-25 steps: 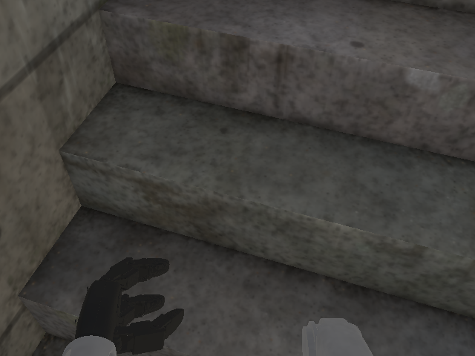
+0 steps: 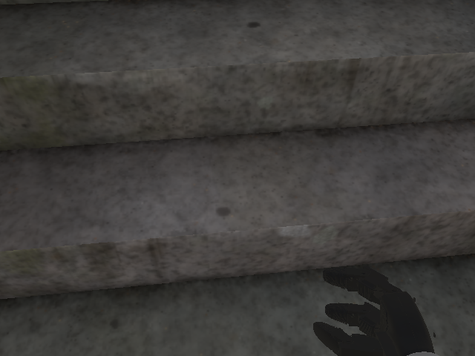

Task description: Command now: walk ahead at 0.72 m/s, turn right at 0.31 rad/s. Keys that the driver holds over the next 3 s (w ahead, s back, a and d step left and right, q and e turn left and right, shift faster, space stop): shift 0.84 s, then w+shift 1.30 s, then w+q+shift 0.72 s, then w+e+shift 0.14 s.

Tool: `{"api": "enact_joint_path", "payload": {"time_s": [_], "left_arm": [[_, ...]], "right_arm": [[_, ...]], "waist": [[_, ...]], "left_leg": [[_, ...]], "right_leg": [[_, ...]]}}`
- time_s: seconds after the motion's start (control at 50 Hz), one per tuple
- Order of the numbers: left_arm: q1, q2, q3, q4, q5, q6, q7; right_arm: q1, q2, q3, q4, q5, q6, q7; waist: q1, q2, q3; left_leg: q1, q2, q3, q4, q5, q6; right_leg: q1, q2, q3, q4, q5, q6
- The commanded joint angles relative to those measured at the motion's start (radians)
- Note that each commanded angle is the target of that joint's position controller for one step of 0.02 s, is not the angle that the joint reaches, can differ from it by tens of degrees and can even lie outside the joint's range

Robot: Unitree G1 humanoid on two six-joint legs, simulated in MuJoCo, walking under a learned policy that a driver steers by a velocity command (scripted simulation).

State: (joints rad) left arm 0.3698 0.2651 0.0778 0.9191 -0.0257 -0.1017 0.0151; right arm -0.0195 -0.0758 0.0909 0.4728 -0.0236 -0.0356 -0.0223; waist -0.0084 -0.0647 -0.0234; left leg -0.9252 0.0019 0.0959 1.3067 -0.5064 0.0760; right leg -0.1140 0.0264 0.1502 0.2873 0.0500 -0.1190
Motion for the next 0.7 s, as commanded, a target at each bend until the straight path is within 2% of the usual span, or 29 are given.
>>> {"api": "enact_joint_path", "payload": {"time_s": [0.02, 0.04, 0.06, 0.08, 0.1, 0.12, 0.16, 0.18, 0.2, 0.22, 0.26, 0.3, 0.34, 0.36, 0.38, 0.4, 0.44, 0.48, 0.5, 0.52, 0.54, 0.56, 0.58, 0.6, 0.62, 0.64, 0.66, 0.68, 0.7], "left_arm": [[-0.207, 0.07, 0.035, -0.212, 0.042, -0.047, -0.039], [-0.13, -0.035, 0.01, -0.225, 0.102, -0.028, -0.051], [-0.181, -0.105, -0.016, -0.298, 0.121, -0.022, -0.05], [-0.098, 0.073, 0.011, -0.156, -0.025, 0.061, -0.107], [-0.126, 0.131, 0.028, -0.181, -0.004, 0.084, -0.102], [-0.132, 0.055, -0.003, -0.226, 0.033, 0.076, -0.082], [-0.174, -0.025, -0.058, -0.294, 0.06, 0.067, -0.052], [-0.187, -0.061, -0.077, -0.291, 0.042, 0.066, -0.04], [-0.228, -0.03, -0.076, -0.308, 0.024, 0.071, -0.044], [-0.223, -0.049, -0.085, -0.27, 0.019, 0.084, -0.066], [-0.286, -0.063, -0.109, -0.289, 0.031, 0.09, -0.067], [-0.36, -0.082, -0.126, -0.306, 0.035, 0.086, -0.058], [-0.41, -0.079, -0.127, -0.316, 0.037, 0.086, -0.061], [-0.496, -0.031, -0.12, -0.348, 0.031, 0.101, -0.059], [-0.575, -0.045, -0.124, -0.358, 0.044, 0.119, -0.059], [-0.642, -0.066, -0.125, -0.37, 0.071, 0.144, -0.074], [-0.687, -0.111, -0.138, -0.357, 0.07, 0.178, -0.088], [-0.657, -0.117, -0.134, -0.337, 0.09, 0.174, -0.116], [-0.427, -0.25, -0.15, -0.255, 0.016, 0.143, -0.024], [-0.321, -0.255, -0.155, -0.21, -0.026, 0.128, 0.019], [-0.214, -0.244, -0.149, -0.173, -0.035, 0.121, 0.036], [-0.119, -0.191, -0.133, -0.148, -0.014, 0.112, 0.038], [-0.2, 0.014, -0.089, -0.191, 0.064, 0.16, -0.032], [0.048, 0.121, -0.046, -0.065, 0.09, 0.18, -0.037], [0.009, 0.029, -0.048, -0.065, 0.069, 0.169, 0.025], [-0.133, 0.003, -0.043, -0.047, 0.063, 0.15, 0.039], [-0.249, -0.034, -0.05, -0.026, 0.047, 0.127, 0.042], [-0.296, -0.071, -0.054, 0.01, 0.036, 0.113, 0.045], [-0.304, -0.105, -0.063, 0.033, 0.047, 0.097, 0.044]], "right_arm": [[0.489, -0.344, -0.151, 0.164, -0.028, -0.005, -0.008], [0.417, -0.317, -0.167, 0.184, -0.009, 0.024, -0.027], [0.303, -0.227, -0.158, 0.182, -0.005, 0.03, -0.027], [0.384, -0.154, -0.087, 0.174, -0.001, 0.021, 0.074], [0.409, -0.103, -0.081, 0.287, -0.026, 0.021, 0.115], [0.363, -0.07, -0.069, 0.356, -0.025, 0.002, 0.113], [0.285, -0.045, -0.07, 0.408, -0.034, -0.034, 0.094], [0.245, -0.021, -0.064, 0.411, -0.041, -0.047, 0.085], [0.191, -0.069, -0.071, 0.366, -0.06, -0.06, 0.096], [0.254, -0.131, -0.082, 0.383, -0.064, -0.075, 0.098], [0.518, -0.132, -0.078, 0.479, -0.084, -0.083, 0.09], [0.649, -0.132, -0.065, 0.545, -0.108, -0.078, 0.105], [0.615, -0.137, -0.061, 0.546, -0.101, -0.081, 0.118], [0.602, -0.155, -0.058, 0.532, -0.102, -0.079, 0.13], [0.666, -0.144, -0.056, 0.556, -0.091, -0.081, 0.129], [0.677, -0.155, -0.06, 0.568, -0.062, -0.08, 0.138], [0.781, -0.154, -0.059, 0.633, -0.047, -0.069, 0.144], [0.646, -0.171, -0.062, 0.573, -0.028, -0.089, 0.139], [0.698, -0.161, -0.109, 0.561, 0.075, -0.09, 0.018], [0.688, -0.197, -0.1, 0.575, 0.085, -0.101, -0.026], [0.655, -0.225, -0.107, 0.571, 0.088, -0.106, -0.045], [0.589, -0.246, -0.115, 0.542, 0.103, -0.112, -0.034], [0.398, -0.385, -0.149, 0.535, -0.024, -0.107, 0.13], [0.52, -0.233, -0.135, 0.505, -0.103, -0.093, 0.193], [0.592, -0.207, -0.15, 0.495, 0.086, -0.077, 0.114], [0.577, -0.144, -0.145, 0.49, 0.048, -0.041, 0.073], [0.476, -0.055, -0.13, 0.437, 0.004, -0.009, 0.028], [0.393, -0.033, -0.119, 0.362, -0.017, 0.015, -0.016], [0.37, -0.053, -0.118, 0.321, -0.021, 0.032, -0.038]], "waist": [[-0.196, 0.46, -0.359], [-0.113, 0.487, -0.408], [-0.046, 0.231, -0.277], [-0.14, 0.128, 0.161], [-0.1, -0.044, 0.014], [-0.01, -0.066, -0.087], [0.072, 0.06, -0.143], [0.093, 0.092, -0.134], [0.095, 0.051, -0.126], [0.078, 0.187, -0.115], [-0.009, 0.17, -0.046], [-0.052, 0.146, -0.017], [-0.022, 0.139, -0.013], [-0.03, 0.121, -0.027], [-0.06, 0.164, -0.032], [-0.055, 0.199, -0.032], [-0.07, 0.223, -0.039], [0.018, 0.197, -0.109], [-0.042, 0.116, -0.045], [0.023, 0.173, -0.027], [0.089, 0.264, -0.098], [0.153, 0.286, -0.15], [0.28, 0.36, -0.265], [0.151, -0.086, -0.577], [0.117, 0.015, -0.496], [0.044, 0.138, -0.299], [-0.017, 0.13, -0.048], [-0.063, 0.108, 0.131], [-0.093, 0.099, 0.167]], "left_leg": [[0.806, 0.118, -0.487, -0.71, 0.186, 0.115], [0.828, 0.266, -1.011, -0.975, 0.115, 0.213], [0.748, 0.248, -0.984, -0.934, -0.144, 0.203], [0.596, 0.343, -0.95, -0.842, 0.427, 0.32], [0.686, 0.359, -0.809, -0.827, 0.816, 0.331], [0.693, 0.317, -0.637, -0.793, 0.883, 0.258], [0.671, 0.198, -0.311, -0.849, 0.774, 0.188], [0.6, 0.153, -0.223, -0.9, 0.602, 0.147], [0.458, 0.107, -0.13, -0.961, 0.469, 0.11], [0.432, 0.099, -0.129, -1.013, 0.497, 0.128], [0.637, 0.169, -0.252, -0.996, 0.437, 0.157], [0.833, 0.203, -0.293, -0.987, 0.346, 0.153], [0.789, 0.196, -0.245, -1.04, 0.332, 0.129], [0.715, 0.185, -0.201, -1.074, 0.327, 0.122], [0.697, 0.191, -0.218, -1.117, 0.385, 0.135], [0.689, 0.227, -0.233, -1.148, 0.54, 0.14], [0.887, 0.306, -0.258, -1.129, 0.819, 0.155], [0.737, 0.259, -0.094, -1.135, 1.365, 0.13], [0.812, 0.21, -0.034, -1.157, 1.517, 0.077], [0.766, 0.212, -0.009, -1.098, 1.843, 0.053], [0.812, 0.244, -0.02, -1.002, 2.096, 0.062], [0.891, 0.252, -0.029, -0.838, 2.13, 0.063], [0.757, 0.307, -0.183, -0.669, 2.328, 0.026], [0.52, 0.128, -0.196, -0.329, 1.25, -0.039], [0.535, -0.045, -0.179, 0.089, 0.246, -0.028], [0.416, -0.021, -0.245, 0.348, 0.186, -0.049], [0.298, -0.012, -0.23, 0.505, 0.179, -0.048], [0.237, 0.005, -0.243, 0.525, 0.187, -0.026], [0.197, -0.007, -0.235, 0.532, 0.195, -0.015]], "right_leg": [[-0.251, 0.074, -0.041, 0.926, 0.504, 0.017], [-0.522, 0.237, 0.093, 1.484, -0.156, 0.055], [-0.723, 0.191, 0.141, 1.769, -0.186, 0.044], [-1.109, 0.203, 0.336, 1.911, -0.078, -0.051], [-1.111, 0.178, 0.304, 1.878, -0.143, -0.072], [-1.097, 0.145, 0.303, 1.773, -0.169, -0.085], [-1.123, 0.06, 0.127, 1.678, -0.249, -0.09], [-1.134, 0.046, 0.058, 1.684, -0.313, -0.077], [-1.019, 0.017, -0.027, 1.552, -0.272, -0.035], [-0.997, 0.032, -0.129, 1.817, -0.325, -0.002], [-1.327, 0.042, -0.059, 2.027, -0.313, -0.018], [-1.562, 0.023, -0.023, 2.005, -0.262, -0.068], [-1.535, -0.055, -0.113, 1.875, -0.167, -0.076], [-1.477, -0.097, -0.168, 1.681, -0.078, -0.046], [-1.446, -0.121, -0.229, 1.647, -0.061, -0.026], [-1.411, -0.131, -0.307, 1.63, -0.144, -0.027], [-1.521, -0.152, -0.258, 1.565, -0.342, -0.053], [-1.074, -0.102, -0.379, 1.378, -0.36, -0.051], [-0.839, -0.037, -0.448, 1.324, -0.433, -0.03], [-0.663, 0.003, -0.434, 1.195, -0.463, -0.029], [-0.508, 0.047, -0.413, 1.116, -0.495, -0.048], [-0.387, 0.076, -0.381, 0.869, -0.451, -0.045], [-0.315, 0.016, -0.158, 0.614, -0.171, -0.077], [0.129, -0.183, 0.206, 0.501, 0.534, -0.308], [-0.024, -0.33, 0.587, 0.269, 0.2, -0.39], [-0.27, -0.308, 0.642, 0.17, -0.229, -0.348], [-0.483, -0.277, 0.568, 0.133, -0.663, -0.279], [-0.67, -0.252, 0.408, 0.137, -0.795, -0.188], [-0.716, -0.237, 0.302, 0.17, -0.832, -0.13]]}}
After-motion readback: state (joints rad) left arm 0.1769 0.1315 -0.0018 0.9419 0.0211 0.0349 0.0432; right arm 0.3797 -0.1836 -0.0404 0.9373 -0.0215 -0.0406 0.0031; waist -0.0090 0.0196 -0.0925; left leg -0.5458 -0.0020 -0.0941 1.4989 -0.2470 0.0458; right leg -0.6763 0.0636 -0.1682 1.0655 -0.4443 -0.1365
